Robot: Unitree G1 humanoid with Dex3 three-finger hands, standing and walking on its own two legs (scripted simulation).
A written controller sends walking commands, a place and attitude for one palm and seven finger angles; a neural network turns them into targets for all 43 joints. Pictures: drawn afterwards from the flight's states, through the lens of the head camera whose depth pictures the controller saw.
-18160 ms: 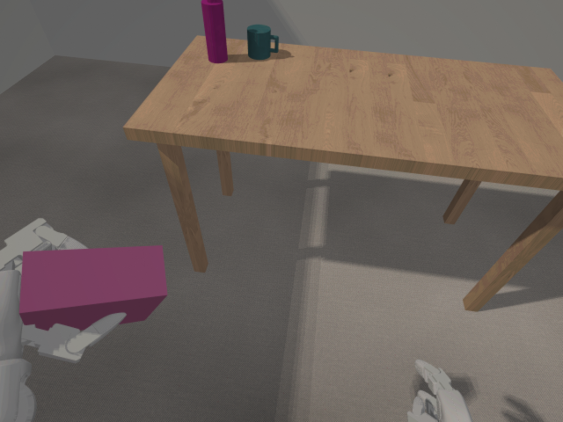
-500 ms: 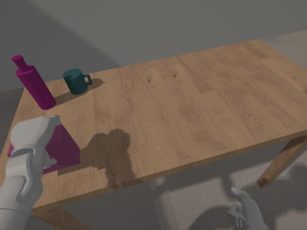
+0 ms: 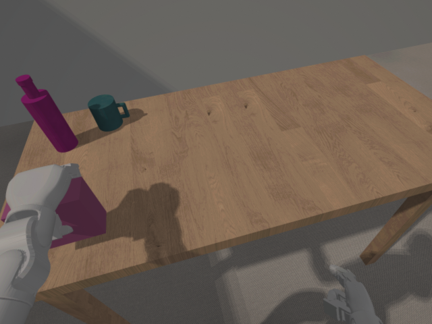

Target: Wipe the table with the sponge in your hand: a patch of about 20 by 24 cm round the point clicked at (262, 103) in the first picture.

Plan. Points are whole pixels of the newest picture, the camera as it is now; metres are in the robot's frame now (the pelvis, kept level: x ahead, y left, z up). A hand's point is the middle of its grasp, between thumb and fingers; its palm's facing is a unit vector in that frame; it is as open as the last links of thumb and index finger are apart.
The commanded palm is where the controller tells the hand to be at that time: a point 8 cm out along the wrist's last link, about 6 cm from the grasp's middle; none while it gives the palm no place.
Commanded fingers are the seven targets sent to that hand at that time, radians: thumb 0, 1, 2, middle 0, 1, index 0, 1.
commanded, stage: lower the sponge onto the table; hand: left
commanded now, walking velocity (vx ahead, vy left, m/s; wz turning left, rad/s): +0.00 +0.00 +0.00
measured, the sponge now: (66, 220) +0.26 +0.34 +0.05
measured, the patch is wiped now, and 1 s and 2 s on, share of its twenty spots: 0.00 0.05 0.20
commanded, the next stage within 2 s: wipe forward along the first lane in 1.40 s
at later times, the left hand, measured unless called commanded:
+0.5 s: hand (73, 214) +0.26 +0.31 +0.07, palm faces -0.04 -0.05 -1.00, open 9.3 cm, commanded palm +0.24 +0.31 +0.14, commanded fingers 0.00 0.10 1.30 -1.20 -1.60 -1.20 -1.60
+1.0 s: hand (74, 217) +0.26 +0.32 +0.05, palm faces -0.08 -0.04 -1.00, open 9.3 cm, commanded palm +0.25 +0.32 +0.12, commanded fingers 0.00 0.10 1.30 -1.20 -1.60 -1.20 -1.60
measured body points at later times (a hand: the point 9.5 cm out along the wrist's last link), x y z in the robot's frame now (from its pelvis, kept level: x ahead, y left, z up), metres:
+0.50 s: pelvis -0.01 +0.00 +0.00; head +0.00 -0.03 +0.45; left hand +0.26 +0.31 +0.13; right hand +0.21 -0.22 -0.10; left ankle -0.03 +0.12 -0.74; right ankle +0.00 -0.13 -0.74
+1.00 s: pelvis +0.00 +0.00 +0.00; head +0.02 -0.03 +0.45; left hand +0.26 +0.32 +0.11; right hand +0.20 -0.25 -0.11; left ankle -0.03 +0.12 -0.74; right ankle +0.00 -0.13 -0.74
